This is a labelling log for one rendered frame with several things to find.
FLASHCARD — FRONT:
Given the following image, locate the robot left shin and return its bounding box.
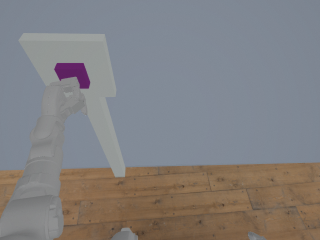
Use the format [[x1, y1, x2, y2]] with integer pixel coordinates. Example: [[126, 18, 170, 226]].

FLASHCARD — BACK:
[[121, 227, 132, 232]]

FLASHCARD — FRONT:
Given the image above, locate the panel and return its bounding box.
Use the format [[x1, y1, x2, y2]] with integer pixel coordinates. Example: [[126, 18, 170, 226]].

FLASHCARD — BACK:
[[18, 33, 126, 178]]

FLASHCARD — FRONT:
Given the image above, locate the left robot forearm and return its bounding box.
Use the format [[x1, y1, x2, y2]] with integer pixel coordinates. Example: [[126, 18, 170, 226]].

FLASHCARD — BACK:
[[0, 115, 65, 237]]

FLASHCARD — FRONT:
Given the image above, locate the robot left hand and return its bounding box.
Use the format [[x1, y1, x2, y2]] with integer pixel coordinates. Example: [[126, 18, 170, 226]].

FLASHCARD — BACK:
[[41, 76, 88, 124]]

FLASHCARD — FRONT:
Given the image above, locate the robot left upper arm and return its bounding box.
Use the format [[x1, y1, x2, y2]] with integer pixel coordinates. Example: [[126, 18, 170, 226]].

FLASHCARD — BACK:
[[0, 194, 64, 240]]

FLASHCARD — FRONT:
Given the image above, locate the button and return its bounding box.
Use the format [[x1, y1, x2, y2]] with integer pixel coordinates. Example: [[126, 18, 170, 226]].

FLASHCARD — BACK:
[[54, 63, 91, 89]]

